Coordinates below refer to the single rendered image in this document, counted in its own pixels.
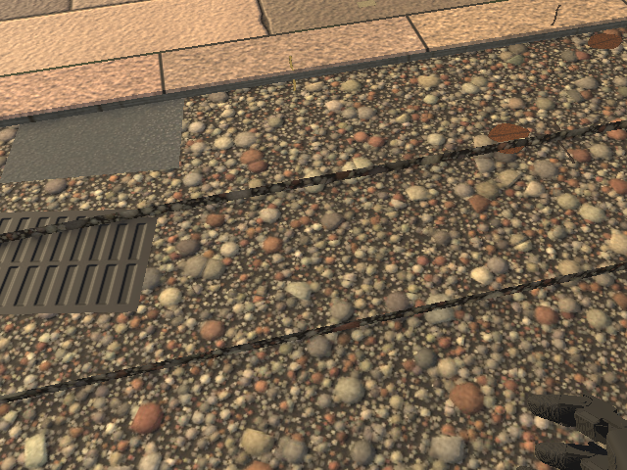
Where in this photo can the right robot hand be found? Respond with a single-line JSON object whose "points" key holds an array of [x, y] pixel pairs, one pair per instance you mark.
{"points": [[592, 417]]}

